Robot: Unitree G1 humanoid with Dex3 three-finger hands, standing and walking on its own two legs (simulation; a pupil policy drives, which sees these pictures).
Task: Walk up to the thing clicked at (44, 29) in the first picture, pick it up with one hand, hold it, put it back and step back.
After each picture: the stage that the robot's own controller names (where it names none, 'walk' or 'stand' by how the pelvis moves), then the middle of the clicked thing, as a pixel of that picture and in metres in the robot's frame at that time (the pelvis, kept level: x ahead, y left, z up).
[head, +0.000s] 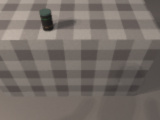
stand; (46, 20) +0.82 +0.25 -0.05
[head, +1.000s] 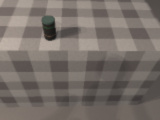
walk; (49, 28) +0.71 +0.20 -0.03
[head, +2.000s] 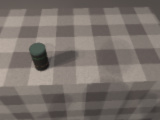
stand; (39, 57) +0.50 +0.22 -0.03
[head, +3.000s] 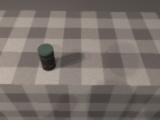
stand; (47, 57) +0.52 +0.19 -0.05
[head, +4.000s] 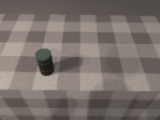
stand; (45, 62) +0.50 +0.20 -0.05
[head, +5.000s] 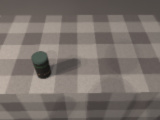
stand; (42, 65) +0.48 +0.21 -0.05
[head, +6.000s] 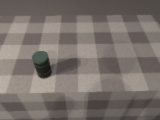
stand; (42, 65) +0.48 +0.21 -0.05
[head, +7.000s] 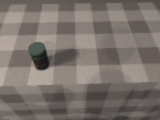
rise first; (39, 56) +0.49 +0.22 -0.05
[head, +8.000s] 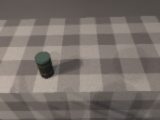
rise first; (45, 65) +0.49 +0.23 -0.05
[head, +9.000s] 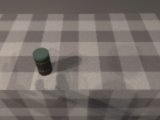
go down; (43, 62) +0.49 +0.21 -0.04
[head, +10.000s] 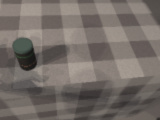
go down; (25, 55) +0.47 +0.21 +0.00
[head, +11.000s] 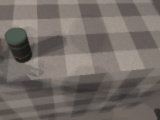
close in; (19, 46) +0.48 +0.21 +0.02
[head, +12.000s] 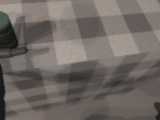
close; (3, 33) +0.49 +0.23 +0.04
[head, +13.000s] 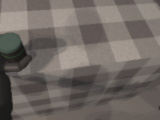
close; (14, 52) +0.43 +0.20 +0.04
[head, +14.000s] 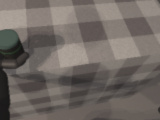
lift; (12, 49) +0.44 +0.21 +0.04
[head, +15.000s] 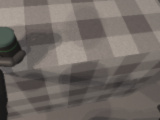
lift; (8, 47) +0.45 +0.21 +0.04
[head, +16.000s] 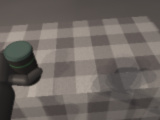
lift; (24, 64) +0.32 +0.18 +0.18
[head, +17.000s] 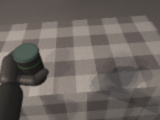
hold; (31, 65) +0.33 +0.17 +0.16
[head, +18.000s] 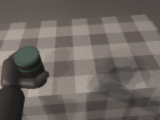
crouch; (32, 68) +0.33 +0.17 +0.14
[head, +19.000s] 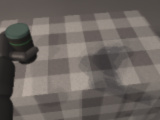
crouch; (22, 44) +0.42 +0.20 +0.15
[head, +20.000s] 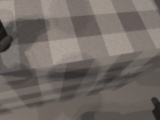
lower; out of the picture +0.49 +0.23 +0.03
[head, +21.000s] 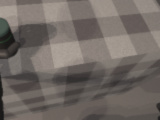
lower; (2, 39) +0.47 +0.22 +0.04
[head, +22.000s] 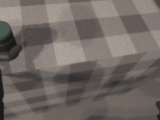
lower; (4, 42) +0.47 +0.22 +0.04
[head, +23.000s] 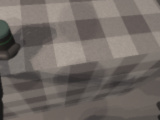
lower; (2, 41) +0.47 +0.22 +0.04
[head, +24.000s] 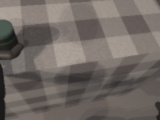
loosen; (6, 40) +0.47 +0.21 +0.04
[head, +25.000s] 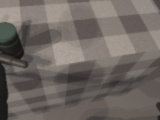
withdraw; (9, 43) +0.47 +0.20 +0.04
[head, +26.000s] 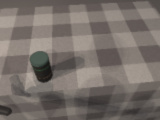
sink last; (42, 67) +0.43 +0.18 +0.00
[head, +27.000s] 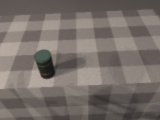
stand; (45, 64) +0.46 +0.20 +0.00
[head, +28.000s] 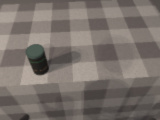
stand; (38, 60) +0.45 +0.20 +0.01
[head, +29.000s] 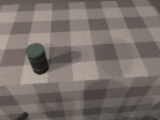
stand; (38, 59) +0.46 +0.20 +0.01
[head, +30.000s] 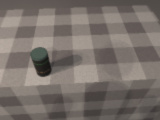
stand; (41, 62) +0.46 +0.20 -0.01
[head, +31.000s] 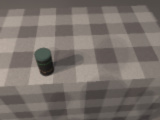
walk; (45, 62) +0.48 +0.19 -0.04
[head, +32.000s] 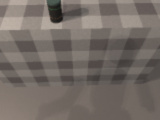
walk; (55, 10) +0.73 +0.19 -0.03
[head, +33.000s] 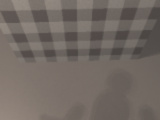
stand; out of the picture +1.04 +0.17 -0.02
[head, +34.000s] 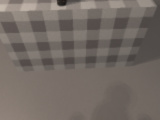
stand; out of the picture +1.06 +0.19 -0.04
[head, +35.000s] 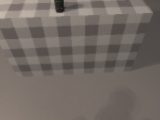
stand; (59, 3) +1.06 +0.20 -0.05
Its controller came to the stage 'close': yes
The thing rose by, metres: 0.22
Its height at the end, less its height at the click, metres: +0.00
